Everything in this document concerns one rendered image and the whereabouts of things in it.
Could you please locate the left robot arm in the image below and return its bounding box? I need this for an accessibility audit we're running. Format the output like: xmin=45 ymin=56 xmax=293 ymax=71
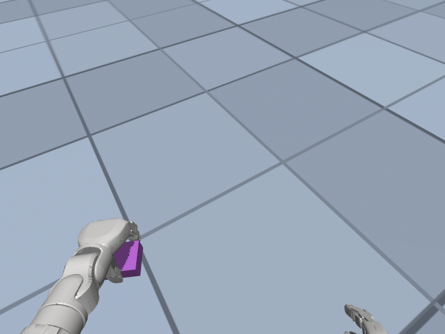
xmin=20 ymin=243 xmax=113 ymax=334

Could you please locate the right robot hand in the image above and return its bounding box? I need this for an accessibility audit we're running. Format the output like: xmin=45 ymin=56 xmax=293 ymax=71
xmin=344 ymin=305 xmax=387 ymax=334

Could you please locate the small box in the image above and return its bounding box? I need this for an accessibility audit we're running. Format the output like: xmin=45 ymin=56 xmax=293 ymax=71
xmin=105 ymin=241 xmax=143 ymax=280

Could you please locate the left robot hand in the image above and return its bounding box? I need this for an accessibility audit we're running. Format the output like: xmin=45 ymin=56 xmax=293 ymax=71
xmin=78 ymin=218 xmax=140 ymax=283

